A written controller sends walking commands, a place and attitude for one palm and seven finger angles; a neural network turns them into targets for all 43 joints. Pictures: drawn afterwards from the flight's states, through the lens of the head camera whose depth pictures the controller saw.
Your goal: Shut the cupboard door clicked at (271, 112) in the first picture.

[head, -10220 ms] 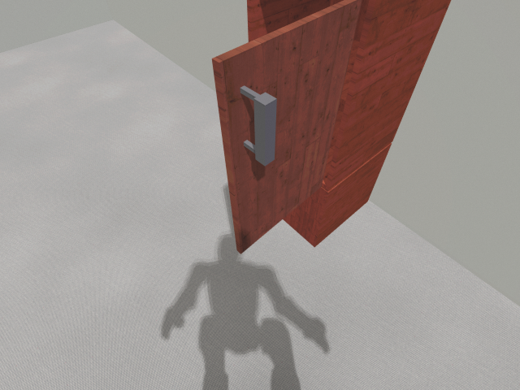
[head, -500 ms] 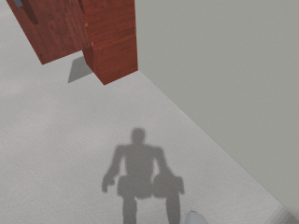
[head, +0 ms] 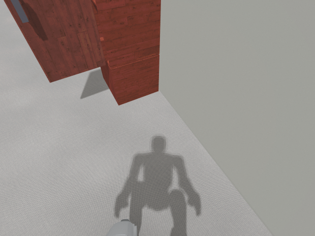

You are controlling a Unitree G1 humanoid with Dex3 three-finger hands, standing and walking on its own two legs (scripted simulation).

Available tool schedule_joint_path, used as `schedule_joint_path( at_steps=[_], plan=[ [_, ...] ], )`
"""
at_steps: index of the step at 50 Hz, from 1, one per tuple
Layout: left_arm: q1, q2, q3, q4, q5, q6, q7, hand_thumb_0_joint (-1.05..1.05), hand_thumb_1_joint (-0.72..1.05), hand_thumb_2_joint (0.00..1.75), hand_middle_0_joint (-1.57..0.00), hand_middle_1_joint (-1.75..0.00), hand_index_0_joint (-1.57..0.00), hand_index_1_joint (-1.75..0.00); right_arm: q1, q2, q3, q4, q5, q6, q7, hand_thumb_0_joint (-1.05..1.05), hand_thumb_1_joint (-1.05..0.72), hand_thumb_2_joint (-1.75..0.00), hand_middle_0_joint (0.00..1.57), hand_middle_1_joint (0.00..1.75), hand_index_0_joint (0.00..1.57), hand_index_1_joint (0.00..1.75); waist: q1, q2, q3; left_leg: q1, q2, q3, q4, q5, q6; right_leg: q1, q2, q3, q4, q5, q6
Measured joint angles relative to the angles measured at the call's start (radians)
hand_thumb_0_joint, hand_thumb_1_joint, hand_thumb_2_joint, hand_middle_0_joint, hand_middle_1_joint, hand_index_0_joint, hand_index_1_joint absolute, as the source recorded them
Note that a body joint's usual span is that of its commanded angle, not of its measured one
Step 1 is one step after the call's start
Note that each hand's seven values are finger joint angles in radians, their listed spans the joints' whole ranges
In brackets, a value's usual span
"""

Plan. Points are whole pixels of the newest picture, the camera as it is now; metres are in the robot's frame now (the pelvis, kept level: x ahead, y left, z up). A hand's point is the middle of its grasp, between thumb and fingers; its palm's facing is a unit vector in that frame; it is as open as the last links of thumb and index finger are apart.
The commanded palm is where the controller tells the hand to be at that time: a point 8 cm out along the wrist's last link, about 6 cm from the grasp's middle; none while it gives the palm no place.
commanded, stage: walk to a spot facing it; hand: left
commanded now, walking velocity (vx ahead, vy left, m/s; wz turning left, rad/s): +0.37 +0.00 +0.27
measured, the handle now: (16, 3) +0.98 +0.68 +0.12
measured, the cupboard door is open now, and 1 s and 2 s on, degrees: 93 93 93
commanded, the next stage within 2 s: turn to face it in 0.58 s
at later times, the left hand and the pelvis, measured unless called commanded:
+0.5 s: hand (87, 176) +0.31 +0.26 -0.16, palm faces +0.07 -0.99 -0.15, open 7.3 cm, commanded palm none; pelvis +0.24 +0.07 +0.00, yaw +2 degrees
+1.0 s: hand (111, 126) +0.53 +0.22 -0.17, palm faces +0.12 -0.98 -0.18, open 7.1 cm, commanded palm none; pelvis +0.45 +0.03 +0.00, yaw +7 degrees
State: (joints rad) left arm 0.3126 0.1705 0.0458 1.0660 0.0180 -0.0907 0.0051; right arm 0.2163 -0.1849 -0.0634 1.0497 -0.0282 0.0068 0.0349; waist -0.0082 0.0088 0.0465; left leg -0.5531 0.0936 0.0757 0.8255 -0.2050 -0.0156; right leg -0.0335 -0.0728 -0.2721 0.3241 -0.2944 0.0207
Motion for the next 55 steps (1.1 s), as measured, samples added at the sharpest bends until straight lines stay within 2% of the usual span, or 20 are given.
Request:
schedule_joint_path(
  at_steps=[4,6,7,8,10,11,13,18,24,29,33,35,36,37,39,40,42,45,48,55],
  plan=[
    [0.07,-0.004,-0.009,0.054,0.004,0.015,-0.005,-0.01,0.93,0.9,-0.2,-0.3,-0.2,-0.3,-0.069,0.004,0.008,-0.023,-0.001,-0.011,0.01,0.01,-0.91,-0.9,0.19,0.3,0.19,0.3,0.037,-0.019,0.012,0.049,-0.027,0.043,-0.157,-0.022,0.028,0.075,-0.029,-0.016,0.022,-0.075,0.044],
    [0.112,-0.008,-0.011,0.076,0.001,0.025,-0.01,-0.01,0.92,0.9,-0.2,-0.3,-0.2,-0.3,-0.092,0.002,0.012,-0.043,-0.005,-0.03,0.01,0.01,-0.91,-0.9,0.19,0.3,0.19,0.3,0.044,-0.031,0.014,0.108,-0.056,0.069,-0.236,-0.015,0.056,0.079,-0.064,-0.012,0.116,-0.145,0.064],
    [0.127,-0.013,-0.011,0.086,-0.002,0.035,-0.014,0.0,0.92,0.9,-0.2,-0.3,-0.2,-0.3,-0.103,-0.001,0.011,-0.055,-0.009,-0.043,0.007,0.01,-0.91,-0.9,0.19,0.3,0.19,0.3,0.041,-0.03,0.014,0.112,-0.06,0.074,-0.226,0.045,0.081,0.043,-0.086,-0.003,0.233,-0.178,0.056],
    [0.127,-0.014,-0.013,0.093,-0.004,0.05,-0.019,0.0,0.91,0.9,-0.2,-0.3,-0.2,-0.3,-0.11,0.001,0.01,-0.065,-0.01,-0.054,-0.002,0.01,-0.91,-0.9,0.19,0.3,0.19,0.3,0.036,-0.032,0.019,0.109,-0.066,0.078,-0.182,0.033,0.099,-0.019,-0.096,0.043,0.4,-0.193,0.041],
    [0.107,-0.009,-0.014,0.092,-0.005,0.071,-0.021,0.0,0.91,0.9,-0.2,-0.3,-0.2,-0.3,-0.11,0.01,0.012,-0.074,-0.005,-0.066,-0.017,0.01,-0.91,-0.9,0.19,0.3,0.2,0.3,0.035,-0.039,0.028,0.143,-0.081,0.082,-0.163,-0.034,0.117,-0.164,-0.082,0.144,0.722,-0.184,0.011],
    [0.09,-0.005,-0.011,0.086,-0.004,0.076,-0.02,0.0,0.91,0.9,-0.2,-0.3,-0.2,-0.3,-0.1,0.015,0.013,-0.073,-0.002,-0.068,-0.024,0.0,-0.91,-0.9,0.2,0.3,0.2,0.3,0.035,-0.041,0.026,0.167,-0.088,0.08,-0.181,-0.051,0.119,-0.234,-0.074,0.168,0.831,-0.155,0.003],
    [0.042,0.0,-0.004,0.063,0.002,0.078,-0.02,0.01,0.91,0.9,-0.2,-0.3,-0.2,-0.3,-0.072,0.022,0.016,-0.063,0.0,-0.071,-0.035,0.0,-0.91,-0.9,0.2,0.3,0.2,0.3,0.038,-0.041,0.024,0.224,-0.102,0.073,-0.247,-0.043,0.112,-0.35,-0.071,0.189,0.919,-0.08,-0.002],
    [-0.064,-0.006,0.006,-0.014,0.009,0.072,-0.027,0.0,0.91,0.9,-0.2,-0.3,-0.2,-0.3,0.013,0.007,0.005,-0.024,0.009,-0.079,-0.053,-0.01,-0.94,-0.9,0.2,0.3,0.2,0.3,0.035,-0.031,0.01,0.37,-0.131,0.057,-0.429,-0.011,0.123,-0.533,-0.079,0.217,0.819,0.072,0.009],
    [-0.148,0.023,0.021,-0.048,0.005,0.085,-0.032,0.0,0.92,0.9,-0.2,-0.3,-0.2,-0.3,0.129,0.023,0.022,0.023,0.01,-0.077,-0.054,0.0,-0.93,-0.9,0.2,0.3,0.2,0.3,0.007,-0.034,-0.007,0.524,-0.141,0.055,-0.564,-0.029,0.109,-0.614,-0.067,0.228,0.661,0.217,0.015],
    [-0.201,0.032,0.014,-0.054,0.001,0.093,-0.037,0.0,0.92,0.9,-0.2,-0.3,-0.2,-0.3,0.213,0.045,0.038,0.055,0.001,-0.077,-0.058,0.0,-0.91,-0.9,0.2,0.3,0.2,0.3,-0.03,-0.021,0.003,0.62,-0.132,0.068,-0.594,-0.095,0.086,-0.587,-0.035,0.198,0.506,0.234,-0.013],
    [-0.239,0.027,0.001,-0.066,-0.001,0.09,-0.039,0.0,0.91,0.9,-0.2,-0.3,-0.2,-0.3,0.267,0.059,0.049,0.088,-0.007,-0.072,-0.059,0.01,-0.91,-0.9,0.2,0.3,0.2,0.3,-0.059,-0.007,0.022,0.681,-0.112,0.081,-0.572,-0.178,0.058,-0.512,0.01,0.162,0.372,0.175,-0.058],
    [-0.249,0.022,-0.006,-0.076,-0.001,0.076,-0.038,0.0,0.91,0.9,-0.2,-0.3,-0.2,-0.3,0.292,0.065,0.052,0.109,-0.006,-0.064,-0.059,0.01,-0.91,-0.9,0.2,0.3,0.2,0.3,-0.065,-0.001,0.031,0.687,-0.091,0.086,-0.495,-0.24,0.04,-0.442,0.042,0.143,0.303,0.155,-0.084],
    [-0.249,0.023,-0.008,-0.081,0.001,0.061,-0.038,0.0,0.91,0.9,-0.2,-0.3,-0.2,-0.3,0.306,0.073,0.053,0.121,-0.002,-0.059,-0.059,0.01,-0.91,-0.9,0.2,0.3,0.2,0.3,-0.064,-0.011,0.032,0.661,-0.085,0.084,-0.393,-0.273,0.033,-0.394,0.046,0.143,0.267,0.179,-0.092],
    [-0.251,0.019,-0.006,-0.085,0.002,0.043,-0.033,0.0,0.91,0.9,-0.2,-0.3,-0.2,-0.3,0.305,0.078,0.053,0.132,0.008,-0.051,-0.057,0.01,-0.9,-0.9,0.2,0.3,0.2,0.3,-0.056,-0.013,0.038,0.593,-0.074,0.068,-0.212,-0.276,0.027,-0.382,0.05,0.143,0.282,0.127,-0.088],
    [-0.249,0.002,-0.012,-0.087,-0.009,0.023,-0.023,0.0,0.91,0.9,-0.2,-0.3,-0.2,-0.3,0.273,0.076,0.048,0.136,0.024,-0.033,-0.058,0.01,-0.9,-0.9,0.2,0.3,0.2,0.3,-0.058,0.001,0.061,0.431,-0.065,-0.011,0.16,-0.302,0.02,-0.355,0.06,0.126,0.312,0.059,-0.088],
    [-0.244,-0.007,-0.016,-0.086,-0.012,0.021,-0.017,0.0,0.91,0.9,-0.2,-0.3,-0.2,-0.3,0.251,0.072,0.044,0.13,0.027,-0.025,-0.059,0.01,-0.9,-0.9,0.2,0.3,0.2,0.3,-0.06,0.008,0.069,0.361,-0.06,-0.036,0.27,-0.294,0.019,-0.33,0.064,0.116,0.296,0.05,-0.085],
    [-0.224,-0.022,-0.023,-0.077,-0.015,0.023,-0.006,0.0,0.91,0.9,-0.2,-0.3,-0.2,-0.3,0.197,0.066,0.039,0.107,0.023,-0.009,-0.06,0.01,-0.9,-0.9,0.2,0.3,0.2,0.3,-0.065,0.011,0.074,0.234,-0.044,-0.058,0.354,-0.259,0.011,-0.285,0.067,0.101,0.242,0.062,-0.07],
    [-0.203,-0.024,0.003,-0.075,-0.029,0.019,0.017,-0.03,0.94,0.9,-0.21,-0.3,-0.21,-0.3,0.122,0.062,0.033,0.058,0.018,0.003,-0.055,0.01,-0.91,-0.9,0.2,0.3,0.2,0.3,-0.064,-0.004,0.065,0.104,-0.018,-0.057,0.284,-0.215,-0.011,-0.232,0.059,0.078,0.168,0.07,-0.077],
    [-0.197,0.0,0.007,-0.069,-0.018,0.03,0.015,-0.04,0.95,0.9,-0.21,-0.3,-0.21,-0.3,0.058,0.051,0.024,0.021,0.011,0.013,-0.044,0.01,-0.91,-0.9,0.2,0.3,0.19,0.3,-0.049,-0.018,0.046,0.05,-0.004,-0.028,0.161,-0.166,-0.031,-0.19,0.042,0.053,0.133,0.059,-0.067],
    [-0.14,0.027,0.012,-0.054,-0.003,0.065,0.006,-0.02,0.93,0.9,-0.21,-0.3,-0.21,-0.3,-0.067,-0.002,0.008,-0.049,0.005,0.028,-0.024,0.01,-0.91,-0.9,0.19,0.3,0.19,0.3,-0.002,-0.05,0.027,0.124,-0.034,0.043,-0.112,-0.115,-0.034,-0.127,-0.02,0.006,0.204,-0.043,-0.011]
  ],
)
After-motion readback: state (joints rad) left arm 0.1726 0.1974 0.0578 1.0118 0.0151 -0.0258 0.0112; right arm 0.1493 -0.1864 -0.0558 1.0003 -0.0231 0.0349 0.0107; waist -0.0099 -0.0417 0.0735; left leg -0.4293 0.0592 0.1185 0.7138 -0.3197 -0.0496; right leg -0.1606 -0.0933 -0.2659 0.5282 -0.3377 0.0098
